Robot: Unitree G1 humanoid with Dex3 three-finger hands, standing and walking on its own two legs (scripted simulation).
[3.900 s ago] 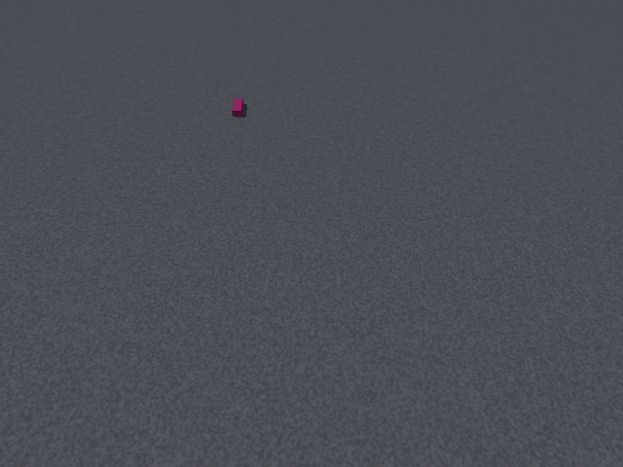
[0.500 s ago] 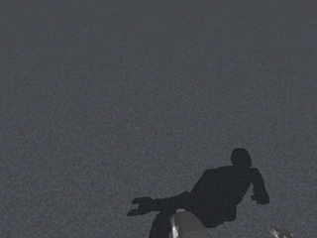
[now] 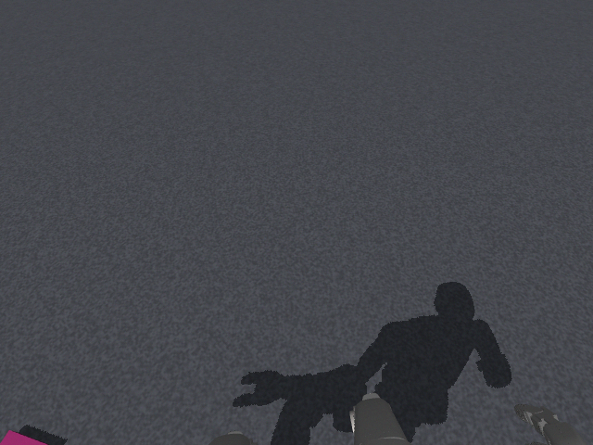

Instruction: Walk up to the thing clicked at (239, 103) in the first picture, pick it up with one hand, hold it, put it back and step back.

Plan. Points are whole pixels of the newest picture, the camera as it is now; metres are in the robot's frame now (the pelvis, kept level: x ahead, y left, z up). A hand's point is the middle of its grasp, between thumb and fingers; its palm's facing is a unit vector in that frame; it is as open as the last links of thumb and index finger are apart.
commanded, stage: walk up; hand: left
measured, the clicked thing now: out of the picture +0.27 +0.74 -0.69
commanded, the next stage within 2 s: none
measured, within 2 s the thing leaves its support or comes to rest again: neither
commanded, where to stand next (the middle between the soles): -0.18 +0.61 m, yaw -17 degrees
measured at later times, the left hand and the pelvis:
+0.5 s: hand out of the picture +0.02 +0.52 -0.09, palm faces -0.12 -0.80 -0.59, open 7.3 cm; pelvis -0.07 +0.21 +0.01, yaw -5 degrees
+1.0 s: hand out of the picture -0.06 +0.71 -0.09, palm faces -0.16 -0.82 -0.55, open 7.3 cm; pelvis -0.18 +0.44 +0.02, yaw -9 degrees
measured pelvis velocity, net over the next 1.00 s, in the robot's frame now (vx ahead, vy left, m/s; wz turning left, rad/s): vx -0.18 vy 0.44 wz -0.15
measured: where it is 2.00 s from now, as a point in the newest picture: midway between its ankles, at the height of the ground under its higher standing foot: outside the picture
